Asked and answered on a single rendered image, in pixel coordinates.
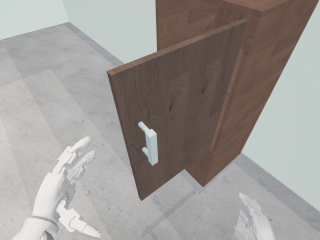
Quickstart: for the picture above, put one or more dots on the handle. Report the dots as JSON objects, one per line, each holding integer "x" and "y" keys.
{"x": 151, "y": 143}

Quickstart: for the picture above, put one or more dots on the right robot hand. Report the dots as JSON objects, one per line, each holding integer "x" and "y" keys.
{"x": 259, "y": 227}

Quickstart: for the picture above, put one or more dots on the cupboard door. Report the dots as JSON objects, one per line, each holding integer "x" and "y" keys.
{"x": 178, "y": 92}

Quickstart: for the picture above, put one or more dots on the left robot forearm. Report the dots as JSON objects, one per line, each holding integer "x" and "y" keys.
{"x": 37, "y": 228}

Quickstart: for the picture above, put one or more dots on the left robot hand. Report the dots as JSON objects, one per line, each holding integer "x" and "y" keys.
{"x": 59, "y": 183}

